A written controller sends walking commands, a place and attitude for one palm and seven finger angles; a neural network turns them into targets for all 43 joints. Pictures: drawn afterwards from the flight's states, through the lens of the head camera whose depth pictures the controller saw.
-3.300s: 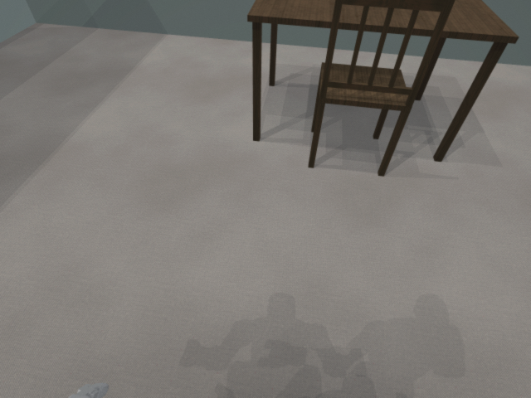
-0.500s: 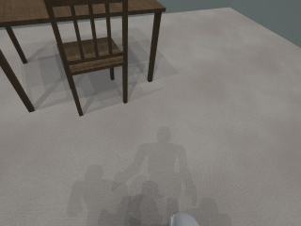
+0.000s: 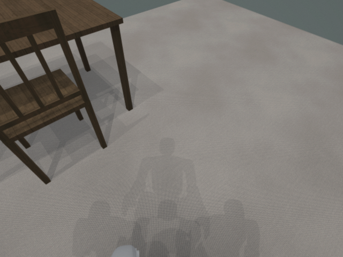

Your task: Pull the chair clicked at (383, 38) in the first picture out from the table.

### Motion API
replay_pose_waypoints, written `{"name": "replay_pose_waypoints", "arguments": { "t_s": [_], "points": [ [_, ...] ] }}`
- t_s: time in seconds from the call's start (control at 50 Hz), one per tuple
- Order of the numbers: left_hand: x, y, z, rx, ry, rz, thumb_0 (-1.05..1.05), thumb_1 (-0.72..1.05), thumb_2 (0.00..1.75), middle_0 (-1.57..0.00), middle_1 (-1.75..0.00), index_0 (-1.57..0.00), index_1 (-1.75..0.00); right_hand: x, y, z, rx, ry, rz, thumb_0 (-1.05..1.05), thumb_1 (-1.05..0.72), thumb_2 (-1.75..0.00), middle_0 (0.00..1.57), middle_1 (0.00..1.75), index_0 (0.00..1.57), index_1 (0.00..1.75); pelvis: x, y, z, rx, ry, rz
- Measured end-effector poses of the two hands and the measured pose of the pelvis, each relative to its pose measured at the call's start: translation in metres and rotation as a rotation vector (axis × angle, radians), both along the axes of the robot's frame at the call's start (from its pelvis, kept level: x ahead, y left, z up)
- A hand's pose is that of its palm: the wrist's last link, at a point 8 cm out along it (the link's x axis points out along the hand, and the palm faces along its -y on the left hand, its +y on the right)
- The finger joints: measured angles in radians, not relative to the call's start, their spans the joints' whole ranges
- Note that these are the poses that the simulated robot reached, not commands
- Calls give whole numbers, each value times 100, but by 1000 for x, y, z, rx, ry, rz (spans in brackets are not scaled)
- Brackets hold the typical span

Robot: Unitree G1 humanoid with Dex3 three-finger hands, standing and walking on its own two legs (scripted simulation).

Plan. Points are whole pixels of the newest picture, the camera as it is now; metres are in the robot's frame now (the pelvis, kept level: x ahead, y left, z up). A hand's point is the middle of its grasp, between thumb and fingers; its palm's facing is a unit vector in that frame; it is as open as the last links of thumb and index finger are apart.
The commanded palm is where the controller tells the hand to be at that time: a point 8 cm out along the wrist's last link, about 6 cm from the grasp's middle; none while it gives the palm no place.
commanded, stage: walk to a spot facing it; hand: left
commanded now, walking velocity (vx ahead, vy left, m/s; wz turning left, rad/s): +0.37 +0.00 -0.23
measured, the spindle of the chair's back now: (24, 78) +0.77 +0.63 -0.07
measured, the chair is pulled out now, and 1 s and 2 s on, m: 0.00 0.00 0.00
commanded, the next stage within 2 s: turn to face it in 0.64 s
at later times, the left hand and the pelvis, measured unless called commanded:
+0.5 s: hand (93, 212) +0.27 +0.24 -0.17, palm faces -0.09 -0.98 -0.16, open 7.4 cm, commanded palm none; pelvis +0.22 +0.06 +0.01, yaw -12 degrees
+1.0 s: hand (154, 141) +0.52 +0.07 -0.15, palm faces -0.31 -0.93 -0.21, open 7.3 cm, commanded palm none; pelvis +0.36 -0.06 +0.00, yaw -18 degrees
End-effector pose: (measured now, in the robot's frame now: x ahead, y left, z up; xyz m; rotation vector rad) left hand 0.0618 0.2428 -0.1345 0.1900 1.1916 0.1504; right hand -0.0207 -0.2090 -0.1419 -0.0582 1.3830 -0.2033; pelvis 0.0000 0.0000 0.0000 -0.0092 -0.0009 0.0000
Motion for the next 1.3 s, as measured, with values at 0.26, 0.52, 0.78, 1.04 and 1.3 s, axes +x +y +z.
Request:
{"name": "replay_pose_waypoints", "arguments": {
  "t_s": [0.26, 0.52, 0.78, 1.04, 1.3],
  "points": [
    [31, 39, -16, -32, 223, 67, 0, 92, 90, -20, -30, -20, -29, 248, 10, 14, -91, -291, 138, 1, -93, -90, 20, 30, 20, 30, 129, 46, -10, -7, 11, -66],
    [224, 42, -4, -60, 101, -103, 1, 91, 90, -20, -30, -20, -29, 246, 20, 24, -123, -192, -101, -2, -96, -90, 21, 30, 21, 30, 225, 54, 7, 13, -28, -212],
    [433, -61, -1, 27, -69, -398, 1, 91, 90, -20, -30, -20, -29, 210, -18, -28, 3, 81, -354, 0, -91, -90, 20, 30, 20, 30, 314, -22, -24, 38, -12, -367],
    [470, -124, 15, -43, -106, -333, 0, 93, 90, -20, -30, -20, -30, 330, -67, -1, -18, -45, -264, 0, -91, -90, 20, 30, 20, 30, 364, -58, 4, 8, -7, -283],
    [429, -50, -28, -59, 38, -95, 0, 92, 90, -20, -30, -20, -29, 426, -69, 13, -125, -108, -47, 0, -92, -90, 20, 30, 20, 30, 392, -30, -12, -24, 6, -125]
  ]
}}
